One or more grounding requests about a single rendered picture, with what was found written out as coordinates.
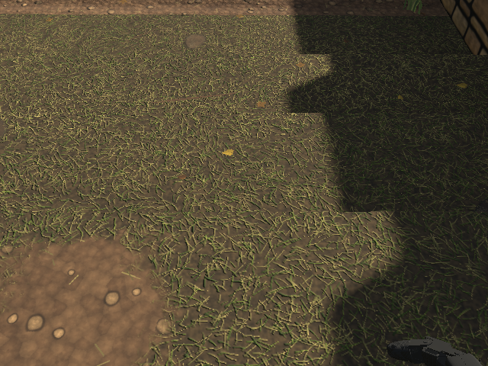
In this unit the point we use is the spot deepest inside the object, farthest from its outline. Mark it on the robot right hand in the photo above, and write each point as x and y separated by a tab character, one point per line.
431	351

